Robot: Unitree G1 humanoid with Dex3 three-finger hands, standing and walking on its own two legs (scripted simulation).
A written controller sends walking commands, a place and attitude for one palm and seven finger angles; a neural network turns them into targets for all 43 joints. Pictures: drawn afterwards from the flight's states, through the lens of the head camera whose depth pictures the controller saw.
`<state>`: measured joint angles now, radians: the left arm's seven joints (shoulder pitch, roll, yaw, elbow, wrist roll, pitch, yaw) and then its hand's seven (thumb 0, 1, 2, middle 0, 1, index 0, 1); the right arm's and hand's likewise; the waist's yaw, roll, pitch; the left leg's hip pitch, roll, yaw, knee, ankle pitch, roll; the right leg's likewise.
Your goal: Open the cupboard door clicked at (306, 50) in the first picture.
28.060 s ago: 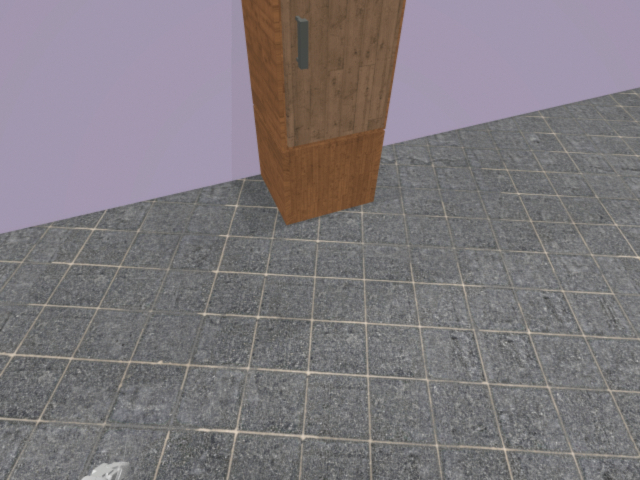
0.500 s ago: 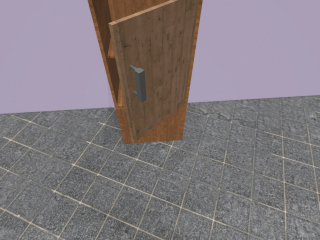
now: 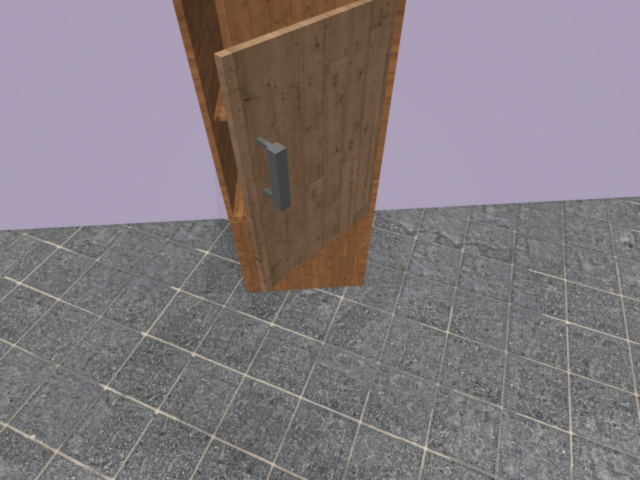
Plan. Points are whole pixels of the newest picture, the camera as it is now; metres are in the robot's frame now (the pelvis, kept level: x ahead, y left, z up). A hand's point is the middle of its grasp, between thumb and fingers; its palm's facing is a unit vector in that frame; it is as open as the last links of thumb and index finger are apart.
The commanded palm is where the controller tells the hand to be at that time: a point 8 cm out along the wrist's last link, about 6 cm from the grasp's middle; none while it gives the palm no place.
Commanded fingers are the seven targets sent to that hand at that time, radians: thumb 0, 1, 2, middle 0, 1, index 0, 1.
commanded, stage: walk to a spot facing it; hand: left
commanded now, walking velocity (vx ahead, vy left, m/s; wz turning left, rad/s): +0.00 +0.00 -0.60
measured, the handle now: (272, 173) +0.61 +0.13 +0.02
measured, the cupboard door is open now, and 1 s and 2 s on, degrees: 41 41 41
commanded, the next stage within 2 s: none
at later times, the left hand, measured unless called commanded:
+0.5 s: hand out of the picture +0.08 +0.18 -0.18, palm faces -0.16 -0.94 -0.29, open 7.4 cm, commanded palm none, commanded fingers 0.00 0.90 0.90 -0.20 -0.30 -0.20 -0.30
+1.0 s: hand out of the picture +0.14 +0.15 -0.19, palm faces -0.40 -0.89 -0.22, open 7.4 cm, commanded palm none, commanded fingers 0.00 0.90 0.90 -0.20 -0.30 -0.20 -0.30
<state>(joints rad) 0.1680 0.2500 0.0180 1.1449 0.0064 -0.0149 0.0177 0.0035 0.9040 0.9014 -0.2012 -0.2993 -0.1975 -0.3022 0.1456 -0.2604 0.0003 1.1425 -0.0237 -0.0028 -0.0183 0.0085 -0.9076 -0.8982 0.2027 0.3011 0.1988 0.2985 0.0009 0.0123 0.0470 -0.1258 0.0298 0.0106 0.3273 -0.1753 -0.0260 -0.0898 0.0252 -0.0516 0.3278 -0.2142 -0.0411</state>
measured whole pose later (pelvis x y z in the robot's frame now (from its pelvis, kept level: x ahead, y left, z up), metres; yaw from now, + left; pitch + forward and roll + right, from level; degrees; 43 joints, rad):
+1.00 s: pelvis -0.01 -0.01 -0.01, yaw -29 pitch +2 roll -1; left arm 0.20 0.25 0.10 0.93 0.02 0.07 -0.01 0.01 0.90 0.90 -0.20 -0.30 -0.20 -0.30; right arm 0.11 -0.19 -0.02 0.89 -0.03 0.00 -0.04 0.01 -0.91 -0.90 0.20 0.30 0.20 0.30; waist 0.04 -0.05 0.08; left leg -0.26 0.05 0.00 0.55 -0.32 -0.02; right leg -0.47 0.10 0.09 0.90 -0.48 0.02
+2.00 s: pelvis +0.10 -0.21 -0.02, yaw -67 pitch +2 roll -1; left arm 0.08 0.22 0.08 0.92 0.03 0.03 -0.06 0.01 0.91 0.90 -0.19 -0.30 -0.19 -0.30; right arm 0.48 -0.16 0.00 1.03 -0.04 -0.06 -0.03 0.01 -0.91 -0.90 0.20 0.30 0.20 0.30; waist -0.04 0.00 0.10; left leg 0.06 0.12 0.28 0.37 -0.43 -0.07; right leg -0.60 -0.02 -0.13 0.78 -0.22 -0.05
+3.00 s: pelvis +0.21 -0.69 -0.01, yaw -77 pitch +1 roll +0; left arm 0.14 0.20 0.06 0.99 0.02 -0.02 0.01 0.01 0.92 0.90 -0.19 -0.30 -0.19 -0.30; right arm 0.41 -0.16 -0.02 1.13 -0.02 -0.05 -0.03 0.00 -0.94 -0.90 0.20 0.30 0.20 0.30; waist -0.04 -0.03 0.06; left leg -0.10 0.01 0.11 0.43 -0.33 0.03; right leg -0.53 -0.08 -0.04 0.76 -0.15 0.01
